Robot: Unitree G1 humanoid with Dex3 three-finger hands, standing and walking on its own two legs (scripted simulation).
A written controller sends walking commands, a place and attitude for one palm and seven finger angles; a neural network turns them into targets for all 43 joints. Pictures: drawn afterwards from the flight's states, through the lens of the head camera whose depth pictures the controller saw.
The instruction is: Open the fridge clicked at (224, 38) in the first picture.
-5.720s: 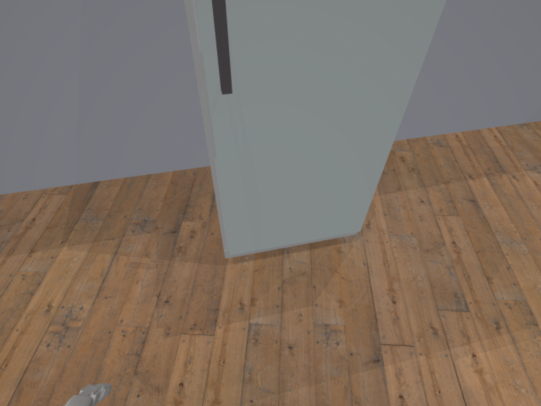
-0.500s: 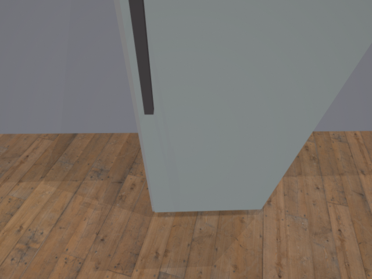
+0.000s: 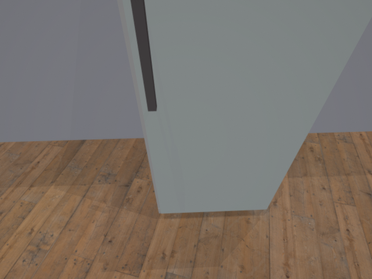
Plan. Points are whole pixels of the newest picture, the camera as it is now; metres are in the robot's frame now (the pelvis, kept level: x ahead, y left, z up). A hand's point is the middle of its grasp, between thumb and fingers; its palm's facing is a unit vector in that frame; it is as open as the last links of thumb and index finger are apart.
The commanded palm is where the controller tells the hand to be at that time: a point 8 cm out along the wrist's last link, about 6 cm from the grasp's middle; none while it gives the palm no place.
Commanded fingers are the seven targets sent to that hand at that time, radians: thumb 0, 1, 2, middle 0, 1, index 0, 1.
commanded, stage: look again from close up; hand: left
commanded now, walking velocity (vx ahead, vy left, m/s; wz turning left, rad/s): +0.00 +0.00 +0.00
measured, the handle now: (146, 58) +0.55 +0.13 +0.22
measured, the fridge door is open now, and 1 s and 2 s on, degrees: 0 0 0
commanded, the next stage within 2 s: none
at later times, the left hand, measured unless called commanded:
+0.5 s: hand out of the picture -0.02 +0.14 -0.17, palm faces +0.05 -0.99 -0.16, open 7.3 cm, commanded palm none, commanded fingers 0.00 0.90 0.90 -0.20 -0.30 -0.20 -0.30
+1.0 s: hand out of the picture -0.03 +0.14 -0.17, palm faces +0.07 -0.99 -0.15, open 7.4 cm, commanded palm none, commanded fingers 0.00 0.90 0.90 -0.20 -0.30 -0.20 -0.30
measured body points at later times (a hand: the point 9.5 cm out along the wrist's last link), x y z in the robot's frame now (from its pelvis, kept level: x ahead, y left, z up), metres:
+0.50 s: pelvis -0.01 -0.02 +0.00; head -0.01 -0.02 +0.45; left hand -0.02 +0.19 -0.16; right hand -0.02 -0.23 -0.16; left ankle +0.00 +0.10 -0.74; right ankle +0.03 -0.14 -0.74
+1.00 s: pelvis -0.02 -0.02 +0.00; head -0.02 -0.02 +0.45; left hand -0.04 +0.19 -0.16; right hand -0.03 -0.22 -0.16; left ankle +0.00 +0.10 -0.74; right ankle +0.03 -0.14 -0.74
